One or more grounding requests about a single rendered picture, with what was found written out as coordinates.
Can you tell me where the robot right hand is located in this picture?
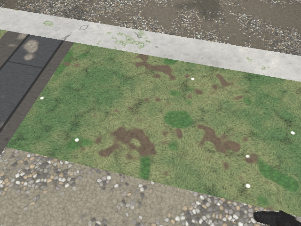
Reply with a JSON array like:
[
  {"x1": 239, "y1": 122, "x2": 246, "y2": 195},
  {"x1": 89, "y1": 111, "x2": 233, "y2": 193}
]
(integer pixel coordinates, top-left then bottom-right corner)
[{"x1": 253, "y1": 210, "x2": 301, "y2": 226}]

